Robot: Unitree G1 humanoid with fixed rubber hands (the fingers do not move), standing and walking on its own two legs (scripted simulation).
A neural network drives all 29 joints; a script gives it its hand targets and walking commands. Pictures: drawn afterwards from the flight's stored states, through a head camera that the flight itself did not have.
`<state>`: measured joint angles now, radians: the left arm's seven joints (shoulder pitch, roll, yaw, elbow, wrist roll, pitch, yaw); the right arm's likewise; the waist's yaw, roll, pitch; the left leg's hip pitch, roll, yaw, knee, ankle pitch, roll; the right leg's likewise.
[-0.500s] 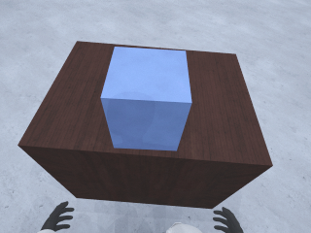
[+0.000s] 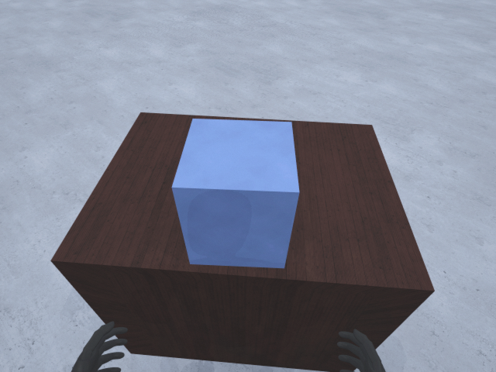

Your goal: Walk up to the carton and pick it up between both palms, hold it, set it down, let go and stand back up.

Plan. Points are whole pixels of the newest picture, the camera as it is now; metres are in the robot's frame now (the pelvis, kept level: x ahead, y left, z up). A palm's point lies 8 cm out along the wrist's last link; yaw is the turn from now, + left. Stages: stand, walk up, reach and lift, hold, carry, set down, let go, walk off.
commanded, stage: reach and lift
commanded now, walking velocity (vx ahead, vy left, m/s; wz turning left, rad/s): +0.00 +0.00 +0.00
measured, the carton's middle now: (239, 194) +0.46 +0.02 +0.01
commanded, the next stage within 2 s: none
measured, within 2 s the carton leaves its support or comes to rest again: neither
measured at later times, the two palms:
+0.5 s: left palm (86, 337) +0.21 +0.27 -0.04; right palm (358, 344) +0.19 -0.16 -0.04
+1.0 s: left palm (91, 306) +0.24 +0.26 -0.01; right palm (350, 308) +0.23 -0.15 -0.01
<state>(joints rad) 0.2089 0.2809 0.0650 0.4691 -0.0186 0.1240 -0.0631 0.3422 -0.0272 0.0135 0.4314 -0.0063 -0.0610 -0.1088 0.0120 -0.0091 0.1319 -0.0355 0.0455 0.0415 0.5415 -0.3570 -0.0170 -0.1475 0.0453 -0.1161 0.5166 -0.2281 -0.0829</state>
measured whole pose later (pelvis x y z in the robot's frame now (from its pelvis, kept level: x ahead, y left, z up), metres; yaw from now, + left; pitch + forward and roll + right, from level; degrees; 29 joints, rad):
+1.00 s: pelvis +0.03 +0.07 +0.01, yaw -1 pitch -5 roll -3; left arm 0.10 0.20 -0.15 0.56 -0.20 -0.35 0.08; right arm 0.11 -0.15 -0.07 0.60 0.18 -0.36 0.02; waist 0.00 0.04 0.04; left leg -0.04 -0.02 0.07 0.49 -0.37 0.07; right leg -0.13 0.01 -0.03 0.42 -0.20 0.00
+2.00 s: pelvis +0.02 +0.03 +0.01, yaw +1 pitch +1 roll -1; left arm -0.52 0.28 0.10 0.54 -0.18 0.24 -0.04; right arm -0.45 -0.15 -0.05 0.49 0.22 0.13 -0.19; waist -0.04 0.01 0.02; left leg -0.13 0.01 0.02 0.40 -0.29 0.02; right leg -0.21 0.05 -0.06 0.32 -0.13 -0.04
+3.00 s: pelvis +0.02 +0.02 +0.01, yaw +3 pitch +12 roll -1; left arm -1.02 0.32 0.02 1.32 -0.19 -0.05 -0.01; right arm -0.92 -0.13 -0.11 1.10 0.17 0.04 -0.17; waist -0.09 -0.01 -0.14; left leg -0.39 0.00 -0.03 0.44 -0.26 0.00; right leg -0.45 0.04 -0.09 0.35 -0.12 -0.05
